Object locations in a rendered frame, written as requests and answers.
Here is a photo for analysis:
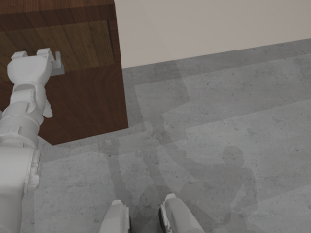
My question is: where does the handle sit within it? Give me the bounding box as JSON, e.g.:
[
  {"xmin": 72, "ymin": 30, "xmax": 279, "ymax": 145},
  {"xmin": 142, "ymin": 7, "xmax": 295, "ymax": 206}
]
[{"xmin": 50, "ymin": 51, "xmax": 65, "ymax": 76}]

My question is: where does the robot left hand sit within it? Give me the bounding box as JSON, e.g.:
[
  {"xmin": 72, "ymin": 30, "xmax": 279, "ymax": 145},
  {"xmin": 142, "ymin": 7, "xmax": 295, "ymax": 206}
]
[{"xmin": 7, "ymin": 48, "xmax": 55, "ymax": 118}]

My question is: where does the drawer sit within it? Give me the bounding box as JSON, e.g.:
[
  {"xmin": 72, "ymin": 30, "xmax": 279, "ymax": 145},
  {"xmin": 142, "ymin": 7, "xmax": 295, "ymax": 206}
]
[{"xmin": 0, "ymin": 20, "xmax": 114, "ymax": 82}]

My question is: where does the cabinet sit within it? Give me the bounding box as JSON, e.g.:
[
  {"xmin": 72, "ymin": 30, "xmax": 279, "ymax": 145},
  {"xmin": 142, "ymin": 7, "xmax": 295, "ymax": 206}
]
[{"xmin": 0, "ymin": 0, "xmax": 129, "ymax": 146}]

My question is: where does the robot thigh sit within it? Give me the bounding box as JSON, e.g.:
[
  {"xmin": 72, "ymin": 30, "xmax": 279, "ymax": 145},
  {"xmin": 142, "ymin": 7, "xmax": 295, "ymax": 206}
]
[
  {"xmin": 160, "ymin": 197, "xmax": 205, "ymax": 233},
  {"xmin": 98, "ymin": 204, "xmax": 130, "ymax": 233}
]

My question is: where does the robot right thigh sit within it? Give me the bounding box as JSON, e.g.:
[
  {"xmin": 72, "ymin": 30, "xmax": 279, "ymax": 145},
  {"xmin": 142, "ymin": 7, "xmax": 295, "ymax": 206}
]
[{"xmin": 160, "ymin": 197, "xmax": 205, "ymax": 233}]

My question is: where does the robot left thigh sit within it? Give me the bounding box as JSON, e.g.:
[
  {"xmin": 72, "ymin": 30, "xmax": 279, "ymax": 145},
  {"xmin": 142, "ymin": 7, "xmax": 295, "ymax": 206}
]
[{"xmin": 98, "ymin": 204, "xmax": 130, "ymax": 233}]

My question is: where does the robot left upper arm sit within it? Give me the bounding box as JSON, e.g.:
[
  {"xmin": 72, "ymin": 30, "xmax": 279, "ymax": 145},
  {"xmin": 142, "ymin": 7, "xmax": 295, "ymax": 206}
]
[{"xmin": 0, "ymin": 146, "xmax": 42, "ymax": 233}]

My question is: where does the left robot forearm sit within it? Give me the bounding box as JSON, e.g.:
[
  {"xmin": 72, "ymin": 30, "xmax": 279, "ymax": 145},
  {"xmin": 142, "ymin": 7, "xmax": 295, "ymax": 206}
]
[{"xmin": 0, "ymin": 81, "xmax": 46, "ymax": 150}]

